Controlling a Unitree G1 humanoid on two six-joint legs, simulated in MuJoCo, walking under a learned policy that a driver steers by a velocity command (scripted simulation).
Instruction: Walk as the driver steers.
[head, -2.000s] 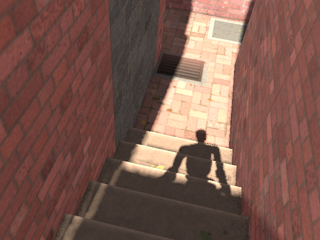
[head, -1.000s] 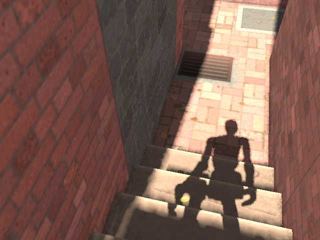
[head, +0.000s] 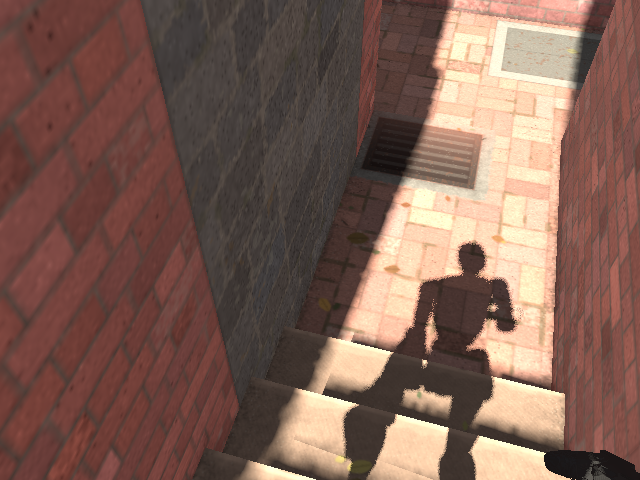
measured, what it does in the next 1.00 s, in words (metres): goes down: left foot 0.17 m lower, then right foot 0.17 m lower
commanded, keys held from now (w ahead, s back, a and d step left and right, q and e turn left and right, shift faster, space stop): w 1.00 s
